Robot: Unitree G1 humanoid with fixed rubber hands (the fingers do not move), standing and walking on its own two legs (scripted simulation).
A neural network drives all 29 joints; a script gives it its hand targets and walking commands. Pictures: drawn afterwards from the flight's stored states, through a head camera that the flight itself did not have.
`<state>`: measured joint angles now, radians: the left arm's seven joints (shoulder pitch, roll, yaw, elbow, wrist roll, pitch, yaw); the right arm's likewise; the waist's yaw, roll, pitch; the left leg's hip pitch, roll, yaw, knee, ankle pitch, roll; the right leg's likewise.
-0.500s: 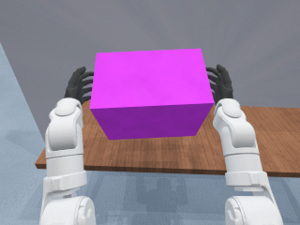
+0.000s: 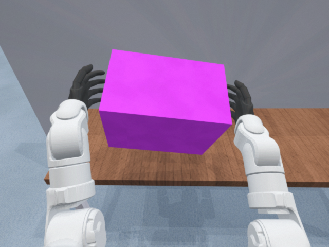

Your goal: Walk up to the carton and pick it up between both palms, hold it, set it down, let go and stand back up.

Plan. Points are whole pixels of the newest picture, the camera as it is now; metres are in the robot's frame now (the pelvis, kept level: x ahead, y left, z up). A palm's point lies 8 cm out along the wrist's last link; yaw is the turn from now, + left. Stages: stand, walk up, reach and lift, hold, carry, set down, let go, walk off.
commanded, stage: hold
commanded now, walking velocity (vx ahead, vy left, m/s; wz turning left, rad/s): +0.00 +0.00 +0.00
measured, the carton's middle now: (162, 108) +0.40 +0.01 +0.18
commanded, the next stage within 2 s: none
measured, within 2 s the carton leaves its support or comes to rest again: neither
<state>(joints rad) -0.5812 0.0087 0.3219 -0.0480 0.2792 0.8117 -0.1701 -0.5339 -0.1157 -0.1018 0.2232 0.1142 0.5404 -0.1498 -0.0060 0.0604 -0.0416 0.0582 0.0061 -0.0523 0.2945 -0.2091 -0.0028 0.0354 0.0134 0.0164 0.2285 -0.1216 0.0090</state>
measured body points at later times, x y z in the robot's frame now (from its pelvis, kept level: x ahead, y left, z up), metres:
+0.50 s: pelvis -0.01 +0.00 +0.00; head -0.08 +0.01 +0.44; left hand +0.33 +0.20 +0.21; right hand +0.35 -0.17 +0.21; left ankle -0.02 +0.12 -0.75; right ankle +0.02 -0.12 -0.75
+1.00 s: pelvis -0.01 -0.01 +0.00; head -0.08 +0.01 +0.44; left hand +0.33 +0.20 +0.20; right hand +0.35 -0.17 +0.21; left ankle -0.01 +0.12 -0.75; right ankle +0.02 -0.12 -0.75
